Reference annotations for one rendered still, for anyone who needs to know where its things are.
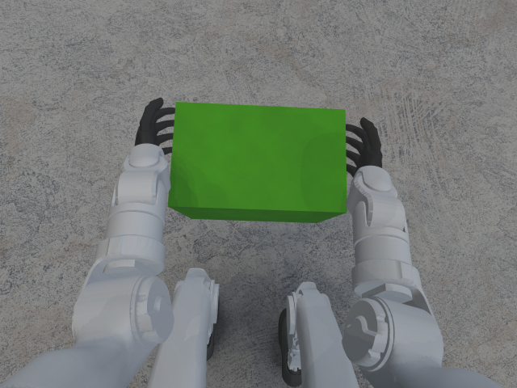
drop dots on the left robot foot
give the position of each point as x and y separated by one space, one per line
210 345

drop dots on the robot left forearm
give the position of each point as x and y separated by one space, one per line
136 218

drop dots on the robot left thigh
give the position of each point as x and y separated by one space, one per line
180 361

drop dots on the robot left hand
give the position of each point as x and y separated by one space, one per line
148 129

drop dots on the robot right hand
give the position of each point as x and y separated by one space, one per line
369 148

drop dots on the robot left upper arm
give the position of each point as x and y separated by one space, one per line
117 323

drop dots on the carton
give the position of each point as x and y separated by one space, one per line
258 163

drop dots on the robot right upper arm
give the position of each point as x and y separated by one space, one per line
401 346

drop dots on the robot right forearm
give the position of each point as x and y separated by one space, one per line
383 266

